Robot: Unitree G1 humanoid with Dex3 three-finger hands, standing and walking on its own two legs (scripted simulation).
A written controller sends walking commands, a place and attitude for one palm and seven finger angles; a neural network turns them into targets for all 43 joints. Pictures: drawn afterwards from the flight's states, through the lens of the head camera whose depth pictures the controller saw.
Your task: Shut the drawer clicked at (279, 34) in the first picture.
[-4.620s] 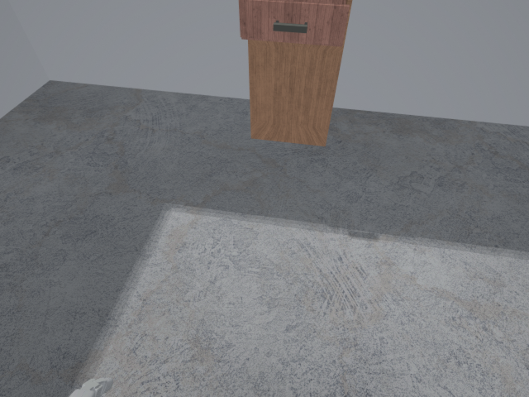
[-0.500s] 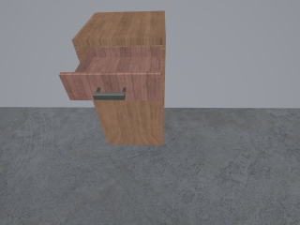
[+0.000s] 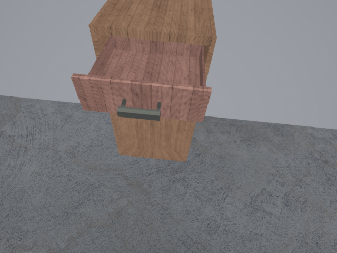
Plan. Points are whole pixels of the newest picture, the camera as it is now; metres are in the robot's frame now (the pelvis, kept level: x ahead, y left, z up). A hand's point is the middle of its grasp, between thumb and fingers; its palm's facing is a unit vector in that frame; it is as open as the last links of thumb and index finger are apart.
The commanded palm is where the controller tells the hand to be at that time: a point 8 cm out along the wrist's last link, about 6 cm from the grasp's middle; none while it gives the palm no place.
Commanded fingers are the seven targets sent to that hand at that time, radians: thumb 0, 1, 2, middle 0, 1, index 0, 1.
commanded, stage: take the last steps up to it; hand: left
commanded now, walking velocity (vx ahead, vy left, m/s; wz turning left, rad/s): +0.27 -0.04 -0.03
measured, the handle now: (140, 108) +0.51 +0.13 +0.01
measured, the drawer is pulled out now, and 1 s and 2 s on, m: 0.26 0.26 0.26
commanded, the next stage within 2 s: come to a stop and stand still in 0.32 s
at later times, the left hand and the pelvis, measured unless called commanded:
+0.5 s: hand (124, 219) +0.23 +0.14 -0.16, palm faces +0.05 -0.97 -0.24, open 7.1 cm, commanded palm none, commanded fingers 0.00 0.90 0.90 -0.20 -0.30 -0.20 -0.30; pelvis +0.15 -0.05 +0.00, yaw +1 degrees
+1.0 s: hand (109, 252) +0.15 +0.16 -0.18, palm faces +0.03 -0.98 -0.20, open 7.3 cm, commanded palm none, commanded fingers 0.00 0.90 0.90 -0.20 -0.30 -0.20 -0.30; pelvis +0.14 -0.02 +0.00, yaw -1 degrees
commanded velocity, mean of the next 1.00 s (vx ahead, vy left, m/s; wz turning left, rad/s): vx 0.01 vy -0.02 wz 0.00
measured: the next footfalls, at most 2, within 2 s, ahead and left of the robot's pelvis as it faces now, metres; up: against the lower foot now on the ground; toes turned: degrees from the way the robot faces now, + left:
right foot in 0.30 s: +0.24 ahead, -0.13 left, +0.00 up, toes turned -9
left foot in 0.72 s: +0.19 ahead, +0.09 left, +0.00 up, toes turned +2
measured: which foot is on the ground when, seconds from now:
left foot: down 0.00-0.30, up 0.32-0.70, down 0.72-1.00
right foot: up 0.00-0.28, down 0.30-0.74, up 0.76-1.00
